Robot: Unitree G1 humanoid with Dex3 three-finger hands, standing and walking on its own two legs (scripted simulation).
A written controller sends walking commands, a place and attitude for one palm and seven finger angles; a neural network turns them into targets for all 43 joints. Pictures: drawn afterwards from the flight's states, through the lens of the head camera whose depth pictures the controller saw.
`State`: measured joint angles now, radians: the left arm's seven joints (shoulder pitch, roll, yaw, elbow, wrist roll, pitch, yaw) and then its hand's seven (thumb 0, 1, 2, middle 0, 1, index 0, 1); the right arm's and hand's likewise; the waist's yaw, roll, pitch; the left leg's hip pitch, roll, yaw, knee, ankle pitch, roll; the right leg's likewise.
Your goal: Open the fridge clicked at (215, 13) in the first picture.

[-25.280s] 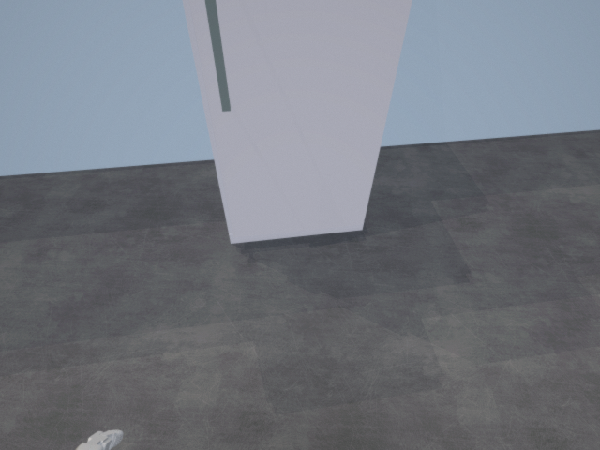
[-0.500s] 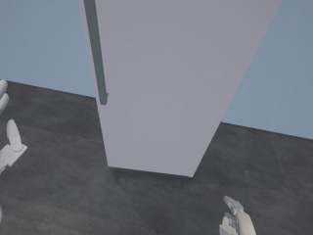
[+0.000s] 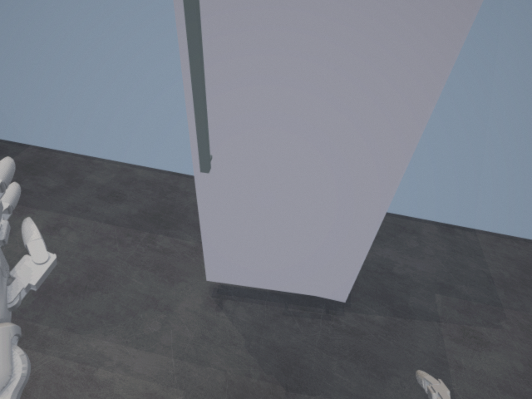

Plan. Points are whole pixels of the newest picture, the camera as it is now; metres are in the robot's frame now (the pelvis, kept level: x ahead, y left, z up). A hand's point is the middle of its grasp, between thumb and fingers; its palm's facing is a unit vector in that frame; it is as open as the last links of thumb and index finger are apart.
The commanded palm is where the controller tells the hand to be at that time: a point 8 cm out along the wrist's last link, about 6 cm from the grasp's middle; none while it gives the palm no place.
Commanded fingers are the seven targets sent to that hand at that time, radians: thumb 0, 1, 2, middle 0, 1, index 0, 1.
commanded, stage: stop stepping back and stand still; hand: left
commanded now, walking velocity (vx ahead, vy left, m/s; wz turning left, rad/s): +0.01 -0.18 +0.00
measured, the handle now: (201, 84) +0.69 +0.19 +0.17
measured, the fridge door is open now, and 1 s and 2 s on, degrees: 5 5 5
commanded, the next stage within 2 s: let the arm hang, fingers relaxed in 0.12 s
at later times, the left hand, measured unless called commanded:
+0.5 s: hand out of the picture +0.10 +0.16 -0.15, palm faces +0.04 -0.99 -0.16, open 7.4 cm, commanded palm none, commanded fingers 0.00 0.90 0.90 -0.20 -0.30 -0.20 -0.30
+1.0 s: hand out of the picture +0.03 +0.22 -0.15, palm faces +0.03 -0.97 -0.24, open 7.4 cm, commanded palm none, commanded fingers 0.00 0.90 0.90 -0.20 -0.30 -0.20 -0.30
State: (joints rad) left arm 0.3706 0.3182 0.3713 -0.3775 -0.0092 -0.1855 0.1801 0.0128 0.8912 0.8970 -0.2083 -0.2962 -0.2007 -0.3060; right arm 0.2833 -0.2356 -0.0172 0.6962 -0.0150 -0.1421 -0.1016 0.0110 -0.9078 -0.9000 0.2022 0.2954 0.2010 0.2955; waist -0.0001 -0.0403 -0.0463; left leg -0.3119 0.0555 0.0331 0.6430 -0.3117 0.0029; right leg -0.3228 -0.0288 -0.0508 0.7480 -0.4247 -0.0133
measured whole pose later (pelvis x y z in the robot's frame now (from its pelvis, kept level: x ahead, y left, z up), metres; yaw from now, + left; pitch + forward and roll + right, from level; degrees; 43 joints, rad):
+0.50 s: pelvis +0.01 +0.00 +0.00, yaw +4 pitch -2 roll +1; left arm 0.27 0.16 0.00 0.73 0.03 0.07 0.01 0.01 0.91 0.90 -0.20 -0.29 -0.19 -0.30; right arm 0.19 -0.24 0.00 0.84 -0.04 0.03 0.00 0.00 -0.91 -0.90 0.20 0.29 0.20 0.29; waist -0.04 -0.03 0.07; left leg -0.32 0.04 0.07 0.64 -0.26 -0.01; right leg -0.29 -0.04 -0.14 0.68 -0.36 -0.04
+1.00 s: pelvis +0.02 +0.03 +0.02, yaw +1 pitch -1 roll +0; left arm 0.26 0.19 0.00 1.12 0.02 0.00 0.02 0.00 0.91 0.90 -0.20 -0.29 -0.19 -0.30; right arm 0.26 -0.17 0.01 1.11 -0.02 0.01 -0.02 0.00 -0.92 -0.90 0.20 0.30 0.20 0.30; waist 0.00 0.03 0.03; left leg -0.20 0.02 0.13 0.41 -0.19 0.03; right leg -0.17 -0.04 -0.09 0.41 -0.22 0.01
